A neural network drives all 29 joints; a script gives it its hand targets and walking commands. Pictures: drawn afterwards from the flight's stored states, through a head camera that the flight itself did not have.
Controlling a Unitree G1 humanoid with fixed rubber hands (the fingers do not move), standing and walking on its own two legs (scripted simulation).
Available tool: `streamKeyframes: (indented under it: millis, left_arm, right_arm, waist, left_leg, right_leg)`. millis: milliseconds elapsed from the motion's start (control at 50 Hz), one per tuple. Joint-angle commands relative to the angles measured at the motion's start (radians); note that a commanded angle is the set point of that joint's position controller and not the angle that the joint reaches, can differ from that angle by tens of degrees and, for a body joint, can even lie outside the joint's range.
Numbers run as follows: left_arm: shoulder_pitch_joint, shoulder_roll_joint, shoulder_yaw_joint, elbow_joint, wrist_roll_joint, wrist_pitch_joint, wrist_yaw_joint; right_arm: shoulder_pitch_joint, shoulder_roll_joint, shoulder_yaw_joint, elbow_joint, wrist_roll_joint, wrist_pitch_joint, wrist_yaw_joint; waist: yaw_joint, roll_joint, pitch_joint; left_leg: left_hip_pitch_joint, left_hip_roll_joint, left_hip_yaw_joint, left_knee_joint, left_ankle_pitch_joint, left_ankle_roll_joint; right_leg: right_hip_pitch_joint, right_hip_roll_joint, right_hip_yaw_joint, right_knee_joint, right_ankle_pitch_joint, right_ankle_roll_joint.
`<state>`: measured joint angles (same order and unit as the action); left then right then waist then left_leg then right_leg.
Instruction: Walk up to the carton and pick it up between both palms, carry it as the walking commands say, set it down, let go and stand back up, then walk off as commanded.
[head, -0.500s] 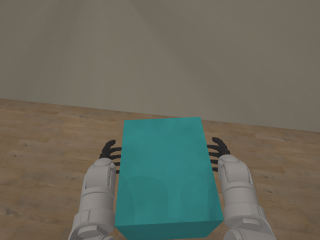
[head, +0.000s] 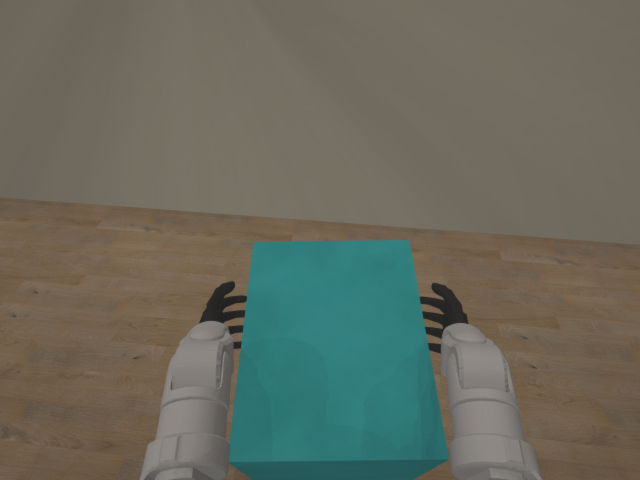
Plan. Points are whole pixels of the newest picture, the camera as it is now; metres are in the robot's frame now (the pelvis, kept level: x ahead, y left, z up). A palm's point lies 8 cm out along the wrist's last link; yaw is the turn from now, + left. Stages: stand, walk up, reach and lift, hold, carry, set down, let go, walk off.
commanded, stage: reach and lift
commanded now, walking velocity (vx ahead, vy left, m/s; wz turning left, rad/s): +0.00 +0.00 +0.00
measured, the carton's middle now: (332, 362) +0.31 -0.01 -0.04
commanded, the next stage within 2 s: hold in 0.76 s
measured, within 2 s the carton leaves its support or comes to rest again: neither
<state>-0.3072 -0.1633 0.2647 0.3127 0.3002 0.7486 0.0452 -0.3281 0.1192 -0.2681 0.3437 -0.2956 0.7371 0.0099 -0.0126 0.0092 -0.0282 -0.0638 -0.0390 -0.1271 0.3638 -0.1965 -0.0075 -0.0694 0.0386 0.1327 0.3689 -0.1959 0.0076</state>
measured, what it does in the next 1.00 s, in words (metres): stands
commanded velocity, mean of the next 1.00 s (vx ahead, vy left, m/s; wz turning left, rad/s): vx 0.00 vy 0.00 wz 0.00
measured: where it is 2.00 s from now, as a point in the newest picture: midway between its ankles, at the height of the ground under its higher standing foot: outside the picture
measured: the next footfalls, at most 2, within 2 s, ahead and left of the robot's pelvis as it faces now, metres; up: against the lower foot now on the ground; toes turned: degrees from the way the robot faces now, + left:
none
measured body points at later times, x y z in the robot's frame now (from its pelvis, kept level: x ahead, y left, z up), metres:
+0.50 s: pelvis -0.01 +0.00 +0.00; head -0.07 +0.00 +0.45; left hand +0.29 +0.16 +0.04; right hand +0.29 -0.16 +0.04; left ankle +0.01 +0.13 -0.75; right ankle +0.01 -0.13 -0.75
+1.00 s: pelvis -0.01 +0.00 +0.00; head -0.06 +0.00 +0.45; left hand +0.29 +0.16 +0.04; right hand +0.29 -0.16 +0.04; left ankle +0.01 +0.13 -0.75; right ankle +0.01 -0.13 -0.75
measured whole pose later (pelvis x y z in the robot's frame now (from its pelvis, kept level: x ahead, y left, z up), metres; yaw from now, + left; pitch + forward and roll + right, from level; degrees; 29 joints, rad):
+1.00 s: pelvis -0.01 +0.00 +0.00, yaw +0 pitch -7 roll +0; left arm -0.27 -0.15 0.24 0.27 0.30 0.76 0.01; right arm -0.27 0.15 -0.26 0.26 -0.31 0.75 0.00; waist 0.00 0.00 -0.02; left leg -0.06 -0.04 -0.13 0.37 -0.19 0.00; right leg -0.06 0.03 0.12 0.37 -0.19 0.01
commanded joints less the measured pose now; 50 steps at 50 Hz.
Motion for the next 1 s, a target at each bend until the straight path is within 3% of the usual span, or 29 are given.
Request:
streamKeyframes:
  millis: [0,260,660,980]
  left_arm:
    - [-0.541,-0.976,-0.565,-0.036,-0.307,-0.04,-0.293]
    - [-0.497,-0.971,-0.594,-0.074,-0.309,-0.041,-0.303]
    - [-0.542,-0.958,-0.582,-0.056,-0.307,-0.039,-0.325]
    - [-0.503,-0.959,-0.596,-0.084,-0.31,-0.031,-0.321]
  right_arm:
    - [-0.55,0.932,0.547,-0.065,0.308,-0.036,0.289]
    - [-0.503,0.929,0.587,-0.119,0.31,-0.03,0.277]
    - [-0.535,0.967,0.573,-0.087,0.301,-0.024,0.284]
    - [-0.499,0.956,0.583,-0.118,0.303,-0.021,0.279]
  waist:
    - [0.001,-0.015,-0.262]
    - [-0.001,-0.01,-0.231]
    - [0.007,-0.016,-0.201]
    - [0.007,-0.01,-0.216]
  left_leg:
    - [0.065,-0.048,0.042,-0.037,0.239,-0.011]
    - [0.046,-0.05,0.039,-0.044,0.2,-0.008]
    - [0.003,-0.052,0.052,-0.054,0.06,0.003]
    - [0.028,-0.049,0.047,-0.058,0.13,0.002]
  right_leg:
    - [0.074,0.05,-0.053,-0.038,0.244,0.009]
    - [0.074,0.051,-0.055,-0.043,0.201,0.008]
    - [0.04,0.042,-0.058,-0.054,0.058,0.005]
    - [0.063,0.047,-0.058,-0.058,0.128,0.001]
